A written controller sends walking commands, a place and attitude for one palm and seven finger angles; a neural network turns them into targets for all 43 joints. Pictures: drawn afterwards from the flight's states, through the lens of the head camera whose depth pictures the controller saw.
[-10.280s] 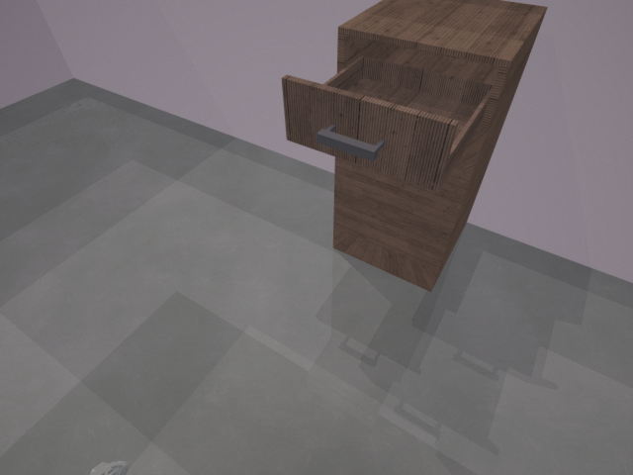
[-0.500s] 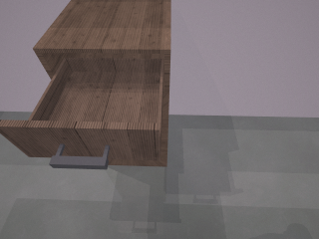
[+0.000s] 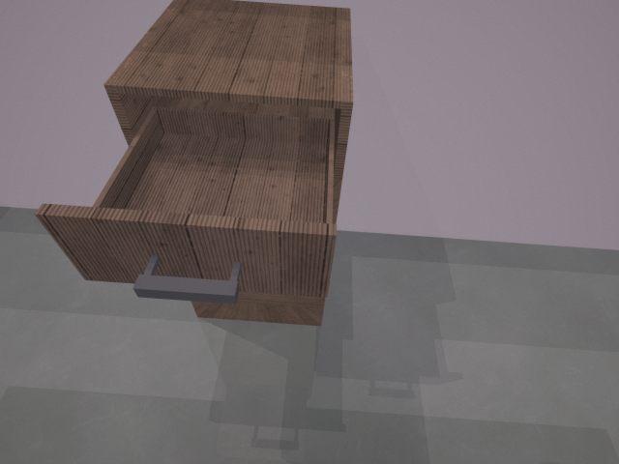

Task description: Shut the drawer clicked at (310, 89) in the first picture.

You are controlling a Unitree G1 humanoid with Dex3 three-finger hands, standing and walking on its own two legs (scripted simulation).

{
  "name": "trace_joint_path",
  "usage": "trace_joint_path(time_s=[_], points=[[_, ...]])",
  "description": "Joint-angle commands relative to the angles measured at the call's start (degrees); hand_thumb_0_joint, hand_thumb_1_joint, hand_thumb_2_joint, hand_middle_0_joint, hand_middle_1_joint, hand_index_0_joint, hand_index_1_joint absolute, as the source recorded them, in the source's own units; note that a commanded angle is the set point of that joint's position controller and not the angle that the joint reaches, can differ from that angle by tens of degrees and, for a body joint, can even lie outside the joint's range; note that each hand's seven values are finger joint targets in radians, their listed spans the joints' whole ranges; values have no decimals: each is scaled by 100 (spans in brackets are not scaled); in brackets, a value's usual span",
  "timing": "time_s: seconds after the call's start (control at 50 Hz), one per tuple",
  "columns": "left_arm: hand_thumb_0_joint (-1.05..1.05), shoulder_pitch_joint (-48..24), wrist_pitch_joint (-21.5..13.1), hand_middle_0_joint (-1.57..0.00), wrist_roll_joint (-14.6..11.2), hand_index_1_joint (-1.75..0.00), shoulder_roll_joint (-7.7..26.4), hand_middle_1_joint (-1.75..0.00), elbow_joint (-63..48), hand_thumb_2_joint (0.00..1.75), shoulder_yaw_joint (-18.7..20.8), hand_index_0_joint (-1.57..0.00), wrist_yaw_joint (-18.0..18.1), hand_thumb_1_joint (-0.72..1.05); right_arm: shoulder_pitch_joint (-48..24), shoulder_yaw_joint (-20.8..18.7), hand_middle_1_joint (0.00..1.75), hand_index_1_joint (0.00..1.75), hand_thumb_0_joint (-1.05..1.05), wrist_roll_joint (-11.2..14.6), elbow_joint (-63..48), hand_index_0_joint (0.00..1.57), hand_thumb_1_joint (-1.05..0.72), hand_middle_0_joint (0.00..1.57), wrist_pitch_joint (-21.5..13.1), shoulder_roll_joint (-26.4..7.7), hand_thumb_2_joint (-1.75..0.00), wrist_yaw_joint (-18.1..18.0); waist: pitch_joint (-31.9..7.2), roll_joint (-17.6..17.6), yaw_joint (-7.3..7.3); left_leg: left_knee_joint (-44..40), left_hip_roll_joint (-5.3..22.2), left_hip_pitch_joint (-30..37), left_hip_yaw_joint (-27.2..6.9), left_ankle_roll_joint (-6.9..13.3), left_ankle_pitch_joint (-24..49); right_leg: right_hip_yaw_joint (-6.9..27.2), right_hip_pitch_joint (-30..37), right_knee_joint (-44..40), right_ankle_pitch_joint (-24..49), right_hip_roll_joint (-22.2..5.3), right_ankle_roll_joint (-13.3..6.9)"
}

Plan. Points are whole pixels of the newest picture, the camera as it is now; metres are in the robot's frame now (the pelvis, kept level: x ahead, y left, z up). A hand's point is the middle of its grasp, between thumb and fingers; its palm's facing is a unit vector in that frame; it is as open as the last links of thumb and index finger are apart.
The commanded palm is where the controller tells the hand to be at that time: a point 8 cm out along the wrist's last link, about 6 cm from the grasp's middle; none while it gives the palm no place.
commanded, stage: come to a stop and stand still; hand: left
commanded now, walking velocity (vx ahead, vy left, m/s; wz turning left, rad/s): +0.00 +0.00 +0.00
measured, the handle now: (191, 276) +0.35 +0.20 +0.02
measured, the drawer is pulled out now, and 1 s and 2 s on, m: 0.30 0.30 0.30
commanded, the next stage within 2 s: look again from close up in 0.10 s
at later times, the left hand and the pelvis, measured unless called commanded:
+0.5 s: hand out of the picture +0.02 +0.18 -0.18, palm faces +0.01 -0.98 -0.20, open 7.4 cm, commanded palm none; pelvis +0.01 +0.01 -0.01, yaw +0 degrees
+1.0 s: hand out of the picture -0.01 +0.19 -0.18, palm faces +0.00 -0.98 -0.17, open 7.4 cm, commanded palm none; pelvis +0.02 +0.02 +0.00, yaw +0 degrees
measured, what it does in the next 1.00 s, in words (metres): stands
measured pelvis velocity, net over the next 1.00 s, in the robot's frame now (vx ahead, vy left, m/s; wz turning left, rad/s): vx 0.02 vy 0.02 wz -0.01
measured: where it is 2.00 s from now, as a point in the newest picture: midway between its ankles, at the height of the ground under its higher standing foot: outside the picture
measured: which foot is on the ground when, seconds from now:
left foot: down 0.00-1.00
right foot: down 0.00-1.00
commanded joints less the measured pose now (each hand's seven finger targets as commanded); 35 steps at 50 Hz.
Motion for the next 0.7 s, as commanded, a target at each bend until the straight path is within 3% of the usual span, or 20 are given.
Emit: trace_joint_path(time_s=[0.0, 0.12, 0.16, 0.18, 0.2, 0.22, 0.24, 0.28, 0.3, 0.4, 0.48, 0.58, 0.68], points=[[0, 338, -134, -20, -13, -30, 517, -30, -81, 90, 93, -20, 30, 90, 341, -76, 30, 30, 0, 6, -114, 20, -90, 20, -151, -531, -90, -21, -11, 141, -102, -715, 596, 430, -746, 68, -929, 542, -582, -754, -347, -443, -144], [0, 502, -152, -20, -29, -30, 410, -30, 104, 90, 61, -20, 49, 90, 488, -11, 30, 30, 0, 12, 77, 20, -90, 20, -178, -455, -90, -35, 333, 84, -70, -708, 564, 261, -699, 41, -658, 522, -635, -734, -185, -473, -154], [0, 583, -166, -20, -39, -30, 395, -30, 153, 90, 53, -20, 56, 90, 533, -2, 30, 30, 0, 14, 121, 20, -90, 20, -192, -415, -90, -40, 247, 73, -53, -634, 547, 333, -661, 40, -450, 539, -576, -717, -33, -497, -161], [0, 681, -308, -20, 103, -30, 529, -30, 224, 90, -19, -20, 245, 90, -20, -21, 30, 30, 0, 12, -256, 20, -90, 20, -243, -649, -90, 42, 623, 216, 78, 481, 511, -94, -396, -155, -333, 792, -835, -921, 634, -665, -155], [0, 420, -329, -20, 27, -30, 790, -30, 78, 90, 31, -20, 231, 90, 113, -5, 30, 30, 0, 17, -366, 20, -90, 20, -222, -547, -90, 58, 602, 388, -261, 348, 459, 235, -449, -233, -308, 955, -1084, -974, 631, -921, -305], [0, 348, -328, -20, -10, -30, 709, -30, -71, 90, 27, -20, 192, 90, 498, -4, 30, 30, 0, -21, -270, 20, -90, 20, -227, -319, -90, 44, 311, 453, -277, 169, 473, 347, -502, -93, -364, 868, -862, -775, 82, -824, -360], [0, 368, -344, -20, -26, -30, 635, -30, -52, 90, 19, -20, 194, 90, 645, -13, 30, 30, 0, -29, -229, 20, -90, 20, -255, -408, -90, 36, -78, 229, -273, 303, 495, 322, -546, -23, 67, 687, -540, -567, 476, -659, -337], [0, 317, -332, -20, -63, -30, 597, -30, -99, 90, 25, -20, 194, 90, 623, -22, 30, 30, 0, 11, -252, 20, -90, 20, -254, -456, -90, 22, -400, -329, -250, 299, 505, 350, -536, 34, 303, 575, -193, -390, 893, -625, -304], [0, 253, -298, -20, -57, -30, 576, -30, -149, 90, 25, -20, 191, 90, 624, -30, 30, 30, 0, -9, -260, 20, -90, 20, -262, -484, -90, 16, -350, -293, -228, 278, 517, 332, -511, 38, 446, 505, -165, -288, 1026, -595, -303], [0, 210, -198, -20, -31, -30, 582, -30, -265, 90, 56, -20, 173, 90, 531, -31, 30, 30, 0, -15, -248, 20, -90, 20, -220, -519, -90, 14, 313, 138, -158, 20, 503, -63, -632, 77, 67, 473, -409, -244, 284, -478, -290], [0, 189, -184, -20, -37, -30, 606, -30, -305, 90, 66, -20, 164, 90, 480, -33, 30, 30, 0, -10, -260, 20, -90, 20, -224, -558, -90, 18, 274, 21, -134, -48, 486, -43, -661, 90, 42, 462, -336, -252, 294, -485, -252], [0, 144, -172, -20, -39, -30, 655, -30, -369, 90, 75, -20, 152, 90, 365, -29, 30, 30, 0, -8, -255, 20, -90, 20, -237, -616, -90, 20, 35, 173, -107, -76, 513, 170, -657, 102, 321, 451, -183, -266, 534, -511, -192], [0, 78, -151, -20, -38, -30, 701, -30, -370, 90, 57, -20, 131, 90, 263, -19, 30, 30, 0, 3, -238, 20, -90, 20, -218, -685, -90, 27, 151, 197, -115, -224, 530, 188, -684, 88, 95, 439, -231, -398, 376, -520, -147]])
